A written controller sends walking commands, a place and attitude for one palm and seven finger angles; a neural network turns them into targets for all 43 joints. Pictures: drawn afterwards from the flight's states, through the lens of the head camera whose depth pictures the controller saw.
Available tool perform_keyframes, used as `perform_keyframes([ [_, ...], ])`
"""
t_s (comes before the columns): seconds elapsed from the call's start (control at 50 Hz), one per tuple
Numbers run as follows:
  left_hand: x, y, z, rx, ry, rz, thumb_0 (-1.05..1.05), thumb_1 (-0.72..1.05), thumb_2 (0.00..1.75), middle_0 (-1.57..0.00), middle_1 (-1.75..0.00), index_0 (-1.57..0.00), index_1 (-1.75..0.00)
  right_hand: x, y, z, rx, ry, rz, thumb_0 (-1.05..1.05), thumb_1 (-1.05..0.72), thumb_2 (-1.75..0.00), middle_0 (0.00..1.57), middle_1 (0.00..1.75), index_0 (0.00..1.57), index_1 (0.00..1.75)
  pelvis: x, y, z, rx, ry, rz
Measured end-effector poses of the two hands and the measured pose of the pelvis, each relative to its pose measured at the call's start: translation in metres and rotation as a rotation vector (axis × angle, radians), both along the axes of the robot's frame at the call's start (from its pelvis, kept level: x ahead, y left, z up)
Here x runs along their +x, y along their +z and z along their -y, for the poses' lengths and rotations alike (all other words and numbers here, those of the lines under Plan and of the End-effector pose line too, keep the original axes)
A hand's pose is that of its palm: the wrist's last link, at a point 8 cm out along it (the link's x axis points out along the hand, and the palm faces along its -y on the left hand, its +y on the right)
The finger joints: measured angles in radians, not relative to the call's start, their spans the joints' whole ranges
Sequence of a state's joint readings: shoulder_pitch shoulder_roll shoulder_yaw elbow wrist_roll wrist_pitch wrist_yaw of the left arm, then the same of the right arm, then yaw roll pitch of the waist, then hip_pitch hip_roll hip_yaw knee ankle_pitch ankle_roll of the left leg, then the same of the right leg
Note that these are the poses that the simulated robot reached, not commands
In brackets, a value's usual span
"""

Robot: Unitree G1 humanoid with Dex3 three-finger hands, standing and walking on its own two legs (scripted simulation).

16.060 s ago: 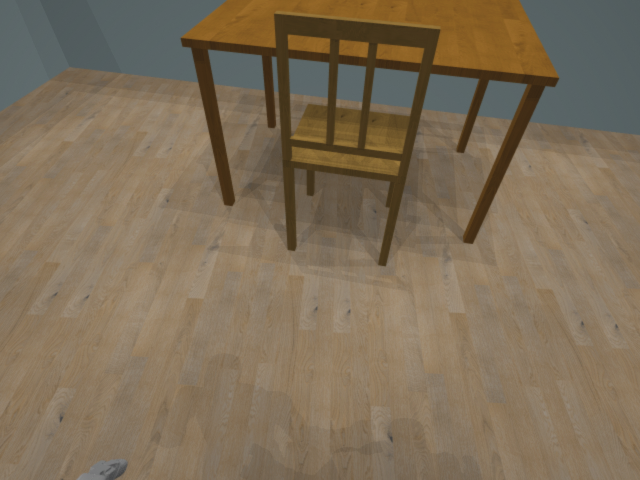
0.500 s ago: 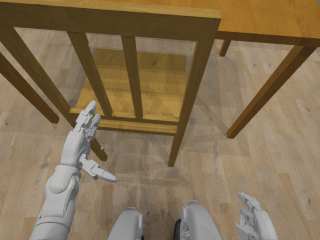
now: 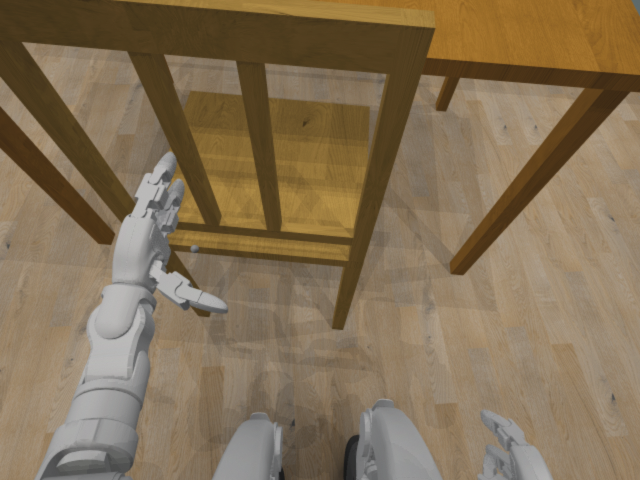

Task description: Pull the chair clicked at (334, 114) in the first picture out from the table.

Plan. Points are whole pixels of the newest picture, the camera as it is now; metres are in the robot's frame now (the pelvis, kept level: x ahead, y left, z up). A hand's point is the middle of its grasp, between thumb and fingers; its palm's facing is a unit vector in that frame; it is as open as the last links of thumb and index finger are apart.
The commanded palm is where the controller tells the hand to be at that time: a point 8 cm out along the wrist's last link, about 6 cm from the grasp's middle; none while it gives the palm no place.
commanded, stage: push the fingers through the gap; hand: left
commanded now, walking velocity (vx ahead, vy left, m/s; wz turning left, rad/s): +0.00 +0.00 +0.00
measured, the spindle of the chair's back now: (187, 156) +0.51 +0.18 +0.05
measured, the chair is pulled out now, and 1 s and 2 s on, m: -0.01 -0.09 -0.09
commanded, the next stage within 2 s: hook a spindle and tug to test in 1.14 s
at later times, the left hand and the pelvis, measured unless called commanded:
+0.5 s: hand (201, 214) +0.43 +0.16 +0.02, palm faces -0.08 -1.00 -0.06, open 16.9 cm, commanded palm +0.42 +0.20 +0.02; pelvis -0.01 +0.01 -0.01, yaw -1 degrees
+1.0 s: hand (212, 197) +0.46 +0.15 +0.02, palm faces -0.09 -0.99 -0.05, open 17.0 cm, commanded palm +0.44 +0.20 +0.02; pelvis +0.00 +0.02 -0.01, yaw -2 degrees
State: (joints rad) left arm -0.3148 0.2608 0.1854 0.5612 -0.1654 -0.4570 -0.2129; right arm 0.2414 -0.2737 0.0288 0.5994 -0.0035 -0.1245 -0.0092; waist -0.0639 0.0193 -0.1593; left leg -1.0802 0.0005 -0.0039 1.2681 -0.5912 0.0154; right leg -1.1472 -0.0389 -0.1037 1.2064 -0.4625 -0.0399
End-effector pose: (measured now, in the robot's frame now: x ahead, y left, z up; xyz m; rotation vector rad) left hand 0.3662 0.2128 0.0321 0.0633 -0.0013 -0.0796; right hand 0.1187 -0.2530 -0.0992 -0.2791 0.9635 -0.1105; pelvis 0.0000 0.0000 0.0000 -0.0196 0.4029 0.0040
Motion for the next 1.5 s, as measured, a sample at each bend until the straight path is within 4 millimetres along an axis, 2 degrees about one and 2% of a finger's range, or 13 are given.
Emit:
perform_keyframes([
  [0.44, 0.044, -0.003, 0.0, -0.005, 0.001, 0.0, -0.01, -0.5, 0.3, -0.06, -0.08, -0.06, -0.08, -0.041, -0.011, -0.005, -0.01, -0.032, -0.096, 0.01, -0.9, -0.9, 0.2, 0.3, 0.2, 0.3, -0.014, -0.008, -0.009, -0.008, -0.004, -0.027],
  [0.66, 0.068, -0.005, 0.0, -0.012, 0.005, -0.004, -0.01, -0.5, 0.3, -0.06, -0.08, -0.05, -0.08, -0.063, -0.017, -0.008, -0.013, -0.056, -0.178, 0.01, -0.91, -0.9, 0.2, 0.3, 0.2, 0.3, -0.014, -0.011, -0.014, -0.014, -0.005, -0.048],
  [0.86, 0.085, -0.007, 0.003, -0.014, 0.005, -0.008, -0.01, -0.5, 0.3, -0.06, -0.08, -0.04, -0.07, -0.075, -0.017, -0.008, -0.012, -0.082, -0.229, 0.01, -0.91, -0.9, 0.2, 0.3, 0.2, 0.3, -0.01, -0.012, -0.016, -0.017, -0.014, -0.063],
  [1.02, 0.081, -0.011, 0.01, -0.008, -0.009, -0.034, -0.01, -0.5, 0.3, -0.06, -0.08, -0.03, -0.06, -0.071, -0.012, -0.01, 0.006, -0.097, -0.237, 0.01, -0.91, -0.9, 0.2, 0.3, 0.2, 0.3, -0.003, -0.006, -0.016, -0.014, -0.022, -0.059],
  [1.18, 0.077, -0.006, 0.014, -0.007, -0.001, -0.009, -0.01, -0.5, 0.3, -0.06, -0.08, -0.05, -0.07, -0.056, -0.008, -0.009, 0.013, -0.095, -0.206, 0.01, -0.91, -0.9, 0.2, 0.3, 0.2, 0.3, 0.003, -0.002, -0.014, -0.01, -0.027, -0.053],
  [1.3, 0.078, -0.011, 0.009, 0.003, 0.01, -0.033, -0.01, -0.5, 0.3, -0.06, -0.09, -0.06, -0.08, -0.045, -0.009, -0.006, 0.009, -0.08, -0.186, 0.01, -0.91, -0.9, 0.2, 0.3, 0.2, 0.3, 0.005, -0.003, -0.011, -0.008, -0.022, -0.055],
  [1.4, 0.077, -0.008, 0.01, -0.001, 0.001, -0.011, -0.01, -0.5, 0.3, -0.09, -0.18, -0.09, -0.18, -0.04, -0.01, -0.004, 0.007, -0.075, -0.178, 0.01, -0.91, -0.9, 0.2, 0.3, 0.2, 0.3, 0.005, -0.004, -0.01, -0.009, -0.02, -0.058],
  [1.5, 0.075, -0.008, 0.013, -0.008, -0.007, -0.021, -0.01, -0.5, 0.3, -0.15, -0.37, -0.16, -0.37, -0.038, -0.011, -0.003, 0.01, -0.075, -0.176, 0.01, -0.91, -0.9, 0.2, 0.3, 0.2, 0.3, 0.005, -0.003, -0.008, -0.006, -0.021, -0.055],
])
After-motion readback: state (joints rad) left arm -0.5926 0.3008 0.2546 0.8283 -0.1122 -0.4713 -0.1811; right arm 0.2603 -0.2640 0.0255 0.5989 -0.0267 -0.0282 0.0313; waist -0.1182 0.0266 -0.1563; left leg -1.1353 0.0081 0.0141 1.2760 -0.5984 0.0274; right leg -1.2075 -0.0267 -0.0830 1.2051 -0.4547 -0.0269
